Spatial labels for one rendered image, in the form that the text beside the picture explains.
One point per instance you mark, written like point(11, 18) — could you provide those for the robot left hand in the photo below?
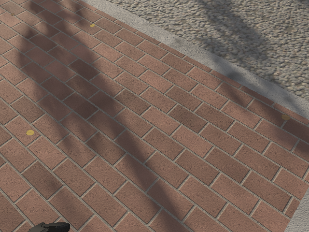
point(51, 227)

